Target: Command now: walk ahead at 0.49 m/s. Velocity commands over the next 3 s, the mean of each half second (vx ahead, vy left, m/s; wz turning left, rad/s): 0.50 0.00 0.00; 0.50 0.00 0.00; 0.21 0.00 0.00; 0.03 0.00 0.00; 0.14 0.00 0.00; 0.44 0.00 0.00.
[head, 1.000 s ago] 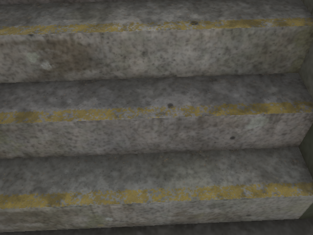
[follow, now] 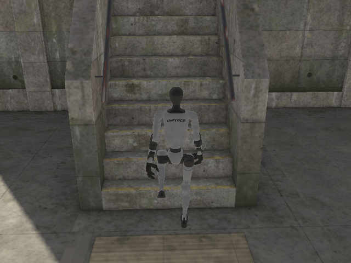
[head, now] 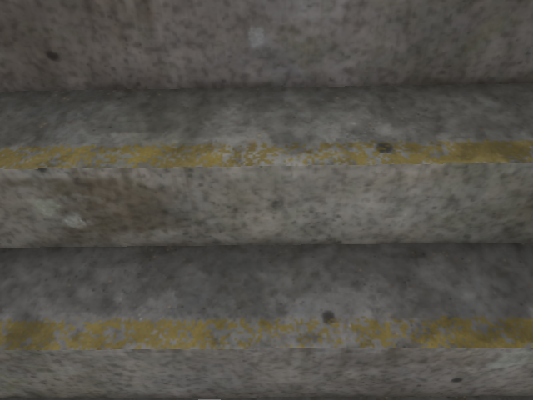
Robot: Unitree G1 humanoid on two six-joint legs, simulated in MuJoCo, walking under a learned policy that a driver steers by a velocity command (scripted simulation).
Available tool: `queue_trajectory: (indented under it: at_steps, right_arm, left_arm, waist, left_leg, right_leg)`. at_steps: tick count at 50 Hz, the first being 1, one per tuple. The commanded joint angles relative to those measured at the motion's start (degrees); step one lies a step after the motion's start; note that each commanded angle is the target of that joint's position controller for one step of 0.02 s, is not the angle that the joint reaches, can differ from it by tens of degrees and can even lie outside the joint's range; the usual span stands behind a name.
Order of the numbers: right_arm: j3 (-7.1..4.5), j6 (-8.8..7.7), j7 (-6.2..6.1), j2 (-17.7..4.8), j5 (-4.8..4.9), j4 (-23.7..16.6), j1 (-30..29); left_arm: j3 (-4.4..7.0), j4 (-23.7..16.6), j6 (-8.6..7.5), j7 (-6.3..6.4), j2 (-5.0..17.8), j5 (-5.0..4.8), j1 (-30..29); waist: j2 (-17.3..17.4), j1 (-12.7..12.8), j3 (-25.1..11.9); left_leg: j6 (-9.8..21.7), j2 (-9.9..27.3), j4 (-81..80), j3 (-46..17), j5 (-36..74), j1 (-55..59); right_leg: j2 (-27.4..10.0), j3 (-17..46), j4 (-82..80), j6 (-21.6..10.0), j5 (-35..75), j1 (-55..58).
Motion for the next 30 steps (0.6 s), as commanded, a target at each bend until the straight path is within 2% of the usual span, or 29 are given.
queue_trajectory:
  at_steps: [1, 2, 3, 4, 5, 6, 7, 8, 9, 10, 11, 12, 13, 14, 15, 16, 17, 18, 19, 20, 21, 23, 24, 25, 26, 27, 28, 29, 30]
  right_arm:
    - [1.81, 0.19, -0.60, 2.0, 0.79, -4.9, 0.6]
    - [2.15, -0.12, -0.64, 1.8, 0.91, -6.6, -2.7]
    - [2.90, -0.19, -0.38, 3.6, 1.10, -8.4, -5.4]
    - [4.95, -0.88, -0.39, 7.3, 1.19, -12.6, -12.0]
    - [5.95, -1.63, -0.10, 8.2, 0.92, -15.2, -13.5]
    - [6.87, -2.30, 0.55, 8.1, 0.62, -17.8, -15.2]
    - [7.54, -2.73, 1.20, 6.6, -0.47, -20.9, -18.6]
    - [8.09, -2.98, 1.47, 6.1, -0.89, -24.5, -23.6]
    - [8.72, -2.80, 1.81, 6.1, -1.86, -26.2, -25.2]
    - [9.71, -2.68, 1.11, 9.0, -1.55, -26.8, -24.8]
    - [7.02, -2.79, 1.06, 5.0, -1.01, -24.6, -17.3]
    - [4.28, -2.55, 1.41, -0.3, -0.93, -20.0, -4.7]
    - [1.54, -2.74, 2.16, -7.6, -1.40, -18.1, 2.8]
    - [-1.73, -2.44, 2.69, -17.5, -4.46, -11.9, 17.1]
    - [-3.33, -0.59, 1.46, -21.4, -5.67, -4.1, 26.6]
    - [-2.47, -0.14, 0.42, -14.2, -6.14, -2.9, 24.7]
    - [-2.78, 2.62, -0.62, -10.0, 0.20, -0.6, 7.3]
    - [-1.00, 3.12, -0.86, -3.3, -1.11, 2.9, 1.9]
    - [0.08, 2.80, -1.01, 2.3, -2.39, 5.8, 1.5]
    - [1.21, 2.31, -0.67, 6.6, -3.25, 7.9, 0.9]
    - [1.83, 1.12, -0.06, 8.3, -3.99, 9.4, 1.2]
    - [1.50, -1.74, 1.55, 5.7, -3.09, 13.3, 6.5]
    - [1.29, -2.33, 1.97, 3.9, -2.28, 14.2, 7.1]
    - [0.63, -1.58, 3.44, -1.5, -9.82, 6.3, -1.4]
    - [-0.95, -0.33, 4.02, -7.4, -10.36, 5.1, -3.5]
    - [-0.84, 0.95, 4.53, -6.5, -9.78, 7.0, 1.1]
    - [0.70, 1.89, 4.71, -3.8, -9.75, 11.7, 13.2]
    - [2.03, 2.15, 5.00, -1.6, -9.66, 15.1, 19.4]
    - [2.68, 1.49, 5.86, -1.2, -9.59, 16.8, 21.6]
  left_arm:
    - [0.05, -0.2, -0.42, 1.45, 5.0, -0.84, 5.4]
    - [-0.14, 0.7, -0.27, 2.01, 4.7, -1.17, 8.4]
    - [-0.52, 1.8, 0.37, 2.13, 3.9, -0.70, 11.0]
    - [-0.11, 2.6, 0.75, 2.12, 5.2, -0.60, 12.3]
    - [-0.07, 2.0, 0.95, 2.18, 5.1, -0.80, 11.7]
    - [-0.22, 0.3, 1.15, 2.31, 4.6, -0.93, 8.3]
    - [-0.75, -1.5, 1.37, 2.86, 4.0, -1.73, 4.4]
    - [-1.50, -1.5, 1.28, 3.66, 3.2, -3.26, 4.5]
    - [-0.92, -2.2, 0.90, 4.08, 4.7, -4.26, 4.8]
    - [0.07, -0.5, 1.78, 4.44, 8.8, -5.66, 7.4]
    - [0.53, -0.8, 1.14, 4.08, 11.4, -4.90, 9.1]
    - [1.56, -0.6, 1.14, 3.92, 15.1, -3.20, 7.5]
    - [2.43, -0.3, 0.71, 3.87, 17.4, -2.21, 6.4]
    - [2.62, -3.2, -0.33, 3.12, 14.8, -1.09, 3.2]
    - [1.28, -2.7, -2.09, 0.45, 3.7, -0.81, 4.1]
    - [1.84, -1.6, -4.28, -2.98, 2.3, -1.22, 3.9]
    - [3.21, -13.6, -3.45, -2.94, 3.7, 1.85, -9.7]
    - [2.21, -16.4, -2.35, -1.90, -0.2, 2.82, -15.6]
    - [0.91, -18.1, -1.06, -0.24, -4.4, 2.43, -15.1]
    - [0.31, -17.0, 0.57, 0.21, -5.4, 1.60, -10.4]
    - [-0.24, -16.8, 1.25, 0.58, -6.5, 0.58, -8.1]
    - [-1.45, -16.8, 1.24, 1.13, -9.0, -0.60, -8.4]
    - [-1.87, -18.4, 0.77, 1.30, -8.6, -0.83, -10.6]
    - [0.13, -21.0, -0.16, -3.78, 4.3, -4.57, -16.6]
    - [1.36, -18.7, 0.21, -5.95, 6.5, -4.32, -15.5]
    - [0.71, -17.1, 0.99, -6.99, 5.3, -3.27, -14.5]
    - [-0.92, -16.7, 1.14, -6.89, 1.4, -1.38, -16.5]
    - [-2.24, -17.1, 1.01, -6.02, -1.2, -0.35, -17.4]
    - [-2.57, -17.4, 1.08, -5.33, -1.1, -0.42, -19.2]
  waist:
    - [-6.3, -1.5, 5.6]
    - [-6.3, -0.1, 7.4]
    - [-7.3, 1.2, 7.6]
    - [-6.9, 2.3, 10.4]
    - [-4.1, 1.8, 11.7]
    - [-1.9, 0.2, 12.1]
    - [0.2, -1.0, 11.4]
    - [-1.1, -0.8, 9.3]
    - [-2.0, -0.8, 5.5]
    - [-6.7, -2.6, -2.0]
    - [-10.9, -5.4, -10.3]
    - [-16.9, -11.7, -17.3]
    - [-23.6, -17.0, -20.6]
    - [-4.0, -19.9, -26.6]
    - [26.5, -17.6, -34.4]
    - [15.0, -15.7, -38.2]
    - [2.5, -5.2, -16.5]
    - [-2.4, -2.8, 0.2]
    - [-4.9, 0.3, 6.3]
    - [-4.0, 3.3, 7.4]
    - [-0.2, 4.3, 7.5]
    - [0.8, 3.9, 7.1]
    - [0.4, 4.2, 7.3]
    - [2.2, 1.2, -0.3]
    - [8.4, 1.6, -2.4]
    - [5.5, 0.6, -1.4]
    - [2.3, -1.9, 0.9]
    - [0.3, -2.2, 3.0]
    - [-1.7, -2.1, 4.2]
  left_leg:
    - [-1.1, 0.3, 17.3, -2.5, -2.5, -18.7]
    - [-1.1, 0.4, 18.9, -3.5, -4.4, -26.3]
    - [-0.7, -0.6, 28.5, -4.0, -7.1, -34.4]
    - [0.1, -1.5, 34.5, -6.5, -11.8, -44.1]
    - [0.5, -0.7, 32.8, -8.1, -13.2, -47.1]
    - [0.8, 0.2, 23.6, -6.0, -10.8, -42.9]
    - [0.0, 1.5, 6.8, 0.9, -4.5, -30.3]
    - [-0.3, 3.5, -3.3, 6.6, 2.3, -14.9]
    - [0.4, 2.9, -16.6, 12.0, 5.4, 6.4]
    - [1.9, 0.4, -23.6, 13.9, -3.7, 23.3]
    - [3.5, -5.4, -23.2, 17.6, -14.0, 32.4]
    - [5.2, -7.4, -27.4, 15.0, -16.0, 34.5]
    - [8.2, -7.3, -39.2, 4.8, -15.6, 37.3]
    - [16.1, 5.5, -55.4, -23.1, -0.1, 54.6]
    - [25.3, 17.5, -90.4, -59.4, 12.1, 74.1]
    - [21.6, 21.3, -93.1, -68.4, -6.7, 72.0]
    - [13.5, 11.9, -88.4, -49.8, -26.3, 48.0]
    - [11.0, 10.0, -82.8, -36.8, -32.5, 34.5]
    - [7.7, 8.3, -80.4, -25.8, -27.6, 27.0]
    - [5.2, 6.0, -80.4, -17.2, -22.9, 23.5]
    - [4.6, 5.7, -81.9, -13.0, -18.5, 23.9]
    - [3.7, 4.8, -84.1, -6.4, -8.9, 29.6]
    - [2.2, 4.2, -86.1, -2.9, -5.2, 30.1]
    - [4.0, -0.6, -90.5, 2.0, -1.6, 24.7]
    - [9.9, 1.6, -95.2, 0.3, 4.1, 23.9]
    - [14.4, 6.4, -94.7, -7.1, 2.2, 29.0]
    - [16.8, 11.9, -94.5, -15.5, -2.5, 43.3]
    - [15.4, 13.9, -93.3, -17.8, -5.2, 54.5]
    - [13.3, 13.7, -92.6, -16.3, -6.4, 59.5]
  right_leg:
    - [-19.2, 18.0, -10.5, -12.0, 0.0, 4.3]
    - [-20.1, 19.5, -10.5, -11.4, -3.5, 9.6]
    - [-22.2, 21.6, -9.7, -10.7, -1.2, 15.8]
    - [-24.7, 21.9, -9.5, -8.8, 1.1, 20.3]
    - [-24.2, 20.1, -8.5, -7.1, 2.6, 20.8]
    - [-21.3, 15.6, -9.8, -5.2, 4.2, 15.3]
    - [-16.0, 9.7, -13.6, -3.8, 5.6, 3.4]
    - [-15.5, 8.2, -20.5, -4.7, 10.2, -8.8]
    - [-14.7, 5.9, -27.2, -6.1, 18.5, -17.9]
    - [-16.0, 5.1, -27.3, -6.7, 37.7, -15.6]
    - [-16.4, 2.9, -16.7, -6.7, 80.1, -4.8]
    - [-18.3, 2.8, -5.1, -5.9, 108.9, 8.9]
    - [-18.1, 4.3, 7.9, -5.5, 123.5, 16.8]
    - [-13.0, 5.2, 28.7, -3.5, 109.9, 2.1]
    - [6.4, 14.3, 57.3, -1.8, 16.0, -18.0]
    - [7.9, 28.6, 86.2, -2.4, 6.2, -26.5]
    - [-0.9, 15.8, 86.6, -2.5, 13.2, -29.8]
    - [-1.1, 14.1, 86.4, -3.1, 14.3, -37.7]
    - [-0.8, 13.9, 88.5, -3.4, 13.4, -40.8]
    - [-0.3, 13.4, 91.1, -3.1, 12.0, -40.6]
    - [1.1, 12.4, 97.4, -4.1, 11.8, -44.8]
    - [1.8, 12.9, 98.4, -5.4, 12.6, -52.8]
    - [1.0, 11.9, 94.3, -5.4, 13.8, -54.0]
    - [1.5, 13.1, 82.0, -11.4, 22.2, -50.4]
    - [3.8, 8.1, 96.5, -10.4, 19.3, -48.0]
    - [4.8, 10.8, 110.6, -10.8, 17.4, -58.6]
    - [4.6, 16.3, 121.3, -12.9, 13.2, -75.8]
    - [3.9, 20.7, 125.3, -14.8, 12.2, -89.6]
    - [2.7, 21.7, 123.5, -15.8, 13.9, -96.4]
Next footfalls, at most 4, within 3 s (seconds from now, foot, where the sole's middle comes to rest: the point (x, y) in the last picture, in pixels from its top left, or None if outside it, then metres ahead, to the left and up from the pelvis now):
0.26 left None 0.32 0.16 -0.56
0.86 right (324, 299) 0.54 -0.04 -0.34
1.30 left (197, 127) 0.76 0.20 -0.12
1.74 right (330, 122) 0.78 -0.04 -0.12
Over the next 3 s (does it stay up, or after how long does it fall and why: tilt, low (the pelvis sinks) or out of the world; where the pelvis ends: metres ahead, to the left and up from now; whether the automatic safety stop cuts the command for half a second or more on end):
stays up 0.82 0.09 0.67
